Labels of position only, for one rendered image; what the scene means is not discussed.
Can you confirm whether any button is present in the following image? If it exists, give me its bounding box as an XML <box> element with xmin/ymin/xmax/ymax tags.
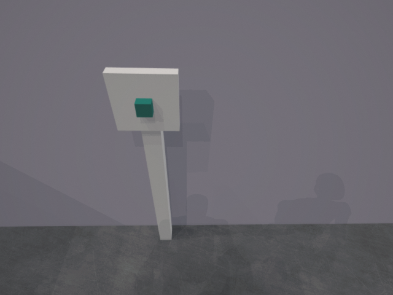
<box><xmin>134</xmin><ymin>98</ymin><xmax>154</xmax><ymax>117</ymax></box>

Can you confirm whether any panel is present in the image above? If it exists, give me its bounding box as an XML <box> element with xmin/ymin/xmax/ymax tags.
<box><xmin>103</xmin><ymin>67</ymin><xmax>180</xmax><ymax>240</ymax></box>

